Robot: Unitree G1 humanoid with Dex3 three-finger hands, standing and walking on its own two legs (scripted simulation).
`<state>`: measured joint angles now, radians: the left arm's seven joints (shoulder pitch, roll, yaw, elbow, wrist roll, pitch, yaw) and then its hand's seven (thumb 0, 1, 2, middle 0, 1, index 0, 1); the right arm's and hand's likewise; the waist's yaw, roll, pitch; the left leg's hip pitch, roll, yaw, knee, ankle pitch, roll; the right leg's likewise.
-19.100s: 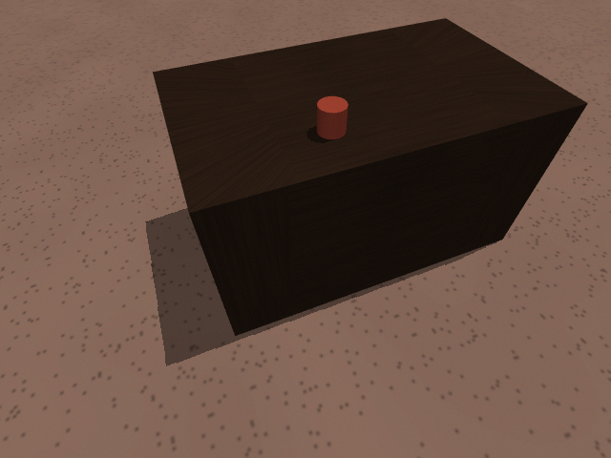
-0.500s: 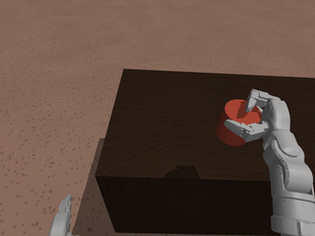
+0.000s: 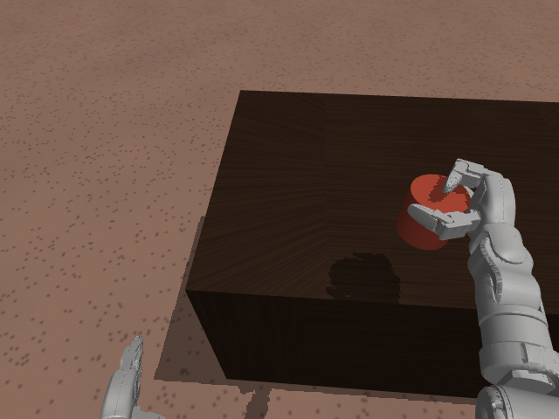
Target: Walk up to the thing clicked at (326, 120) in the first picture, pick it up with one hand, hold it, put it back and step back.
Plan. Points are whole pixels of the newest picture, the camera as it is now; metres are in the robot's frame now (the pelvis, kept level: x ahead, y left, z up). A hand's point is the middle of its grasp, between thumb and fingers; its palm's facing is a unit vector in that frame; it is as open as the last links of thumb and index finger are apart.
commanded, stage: crouch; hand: right
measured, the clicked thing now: (430, 212) +0.41 -0.19 +0.08
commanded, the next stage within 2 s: lower in 0.74 s
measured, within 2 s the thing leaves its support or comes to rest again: rests again in 1.82 s
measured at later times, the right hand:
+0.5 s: hand (432, 192) +0.46 -0.20 +0.07, palm faces +0.13 +0.99 +0.03, open 6.9 cm
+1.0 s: hand (427, 191) +0.49 -0.21 +0.04, palm faces +0.15 +0.99 +0.02, open 7.1 cm
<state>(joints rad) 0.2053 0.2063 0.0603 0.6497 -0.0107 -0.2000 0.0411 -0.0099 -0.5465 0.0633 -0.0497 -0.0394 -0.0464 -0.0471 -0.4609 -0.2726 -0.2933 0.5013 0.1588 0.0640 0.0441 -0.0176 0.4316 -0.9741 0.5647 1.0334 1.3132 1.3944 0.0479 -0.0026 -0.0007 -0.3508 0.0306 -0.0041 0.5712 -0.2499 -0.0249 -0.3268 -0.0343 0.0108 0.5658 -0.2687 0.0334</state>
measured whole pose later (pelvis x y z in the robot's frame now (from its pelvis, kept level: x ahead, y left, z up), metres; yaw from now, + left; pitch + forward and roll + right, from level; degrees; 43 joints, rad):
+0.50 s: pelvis +0.00 -0.01 -0.02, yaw +1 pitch +9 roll +1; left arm 0.25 0.21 0.04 0.48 0.01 -0.16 0.05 -0.01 -0.54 0.06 -0.06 -0.04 -0.06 -0.05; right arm -0.70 -0.38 -0.35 0.98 0.12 -0.25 0.09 -0.02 0.45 -1.00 0.56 1.05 1.34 1.45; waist 0.12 0.03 -0.06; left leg -0.58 0.02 -0.02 0.69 -0.28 -0.04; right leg -0.57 -0.04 0.00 0.74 -0.33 0.02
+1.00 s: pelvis +0.00 -0.02 -0.04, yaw +1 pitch +15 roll +1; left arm 0.31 0.22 0.03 0.29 0.02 -0.11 0.02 -0.01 -0.54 0.06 -0.06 -0.04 -0.06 -0.05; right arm -0.80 -0.45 -0.41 1.11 0.08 -0.32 0.10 -0.02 0.45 -1.00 0.56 1.05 1.29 1.40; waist 0.16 0.02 -0.10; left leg -0.76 0.02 -0.02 0.84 -0.34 -0.04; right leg -0.76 -0.05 0.01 0.90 -0.41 0.02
